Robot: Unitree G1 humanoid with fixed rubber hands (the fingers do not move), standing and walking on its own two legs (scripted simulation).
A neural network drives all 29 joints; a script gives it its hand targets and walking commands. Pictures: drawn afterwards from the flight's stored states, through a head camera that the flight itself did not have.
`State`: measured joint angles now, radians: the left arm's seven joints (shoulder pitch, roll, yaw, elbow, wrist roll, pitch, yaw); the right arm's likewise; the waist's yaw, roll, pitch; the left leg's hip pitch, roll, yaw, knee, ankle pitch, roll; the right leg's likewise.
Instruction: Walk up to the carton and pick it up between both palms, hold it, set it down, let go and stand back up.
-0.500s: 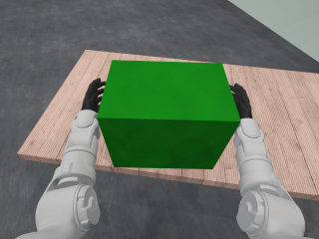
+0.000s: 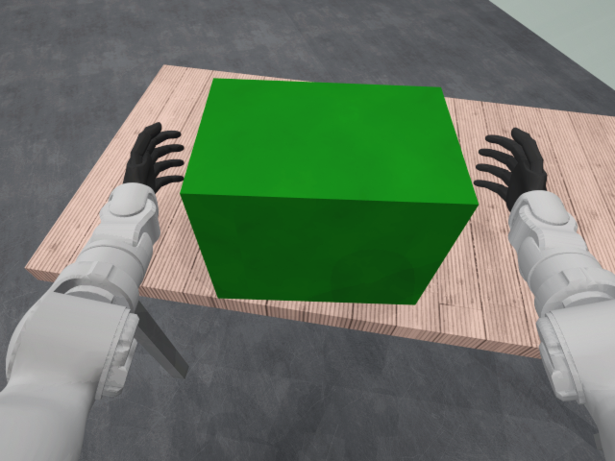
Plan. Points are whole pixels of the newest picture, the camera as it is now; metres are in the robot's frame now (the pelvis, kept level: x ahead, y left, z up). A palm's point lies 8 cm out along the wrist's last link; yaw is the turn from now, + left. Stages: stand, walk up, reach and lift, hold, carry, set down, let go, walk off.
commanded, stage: set down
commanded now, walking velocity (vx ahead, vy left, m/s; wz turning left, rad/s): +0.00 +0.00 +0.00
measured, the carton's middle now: (321, 200) +0.46 +0.02 +0.07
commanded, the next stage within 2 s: none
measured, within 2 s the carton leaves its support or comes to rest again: neither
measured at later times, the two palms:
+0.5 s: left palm (115, 123) +0.45 +0.26 +0.19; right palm (552, 143) +0.46 -0.23 +0.19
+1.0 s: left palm (85, 74) +0.45 +0.27 +0.24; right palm (594, 104) +0.46 -0.24 +0.24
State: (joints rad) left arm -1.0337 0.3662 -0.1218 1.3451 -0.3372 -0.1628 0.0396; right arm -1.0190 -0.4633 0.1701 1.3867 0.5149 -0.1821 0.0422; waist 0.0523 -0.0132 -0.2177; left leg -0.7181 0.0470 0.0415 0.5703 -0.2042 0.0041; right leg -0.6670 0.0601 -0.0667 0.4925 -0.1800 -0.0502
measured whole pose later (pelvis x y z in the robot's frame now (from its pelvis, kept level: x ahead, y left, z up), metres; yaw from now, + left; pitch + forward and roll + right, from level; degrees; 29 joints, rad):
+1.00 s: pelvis +0.01 -0.01 +0.02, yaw +1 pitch +10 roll +0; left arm -1.09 0.57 0.01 0.84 -0.33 0.49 -0.02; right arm -1.08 -0.56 0.12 0.96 0.57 0.34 0.01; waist -0.01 -0.03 -0.11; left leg -0.41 0.02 0.02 0.36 -0.13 0.00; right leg -0.37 0.05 -0.06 0.33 -0.13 -0.06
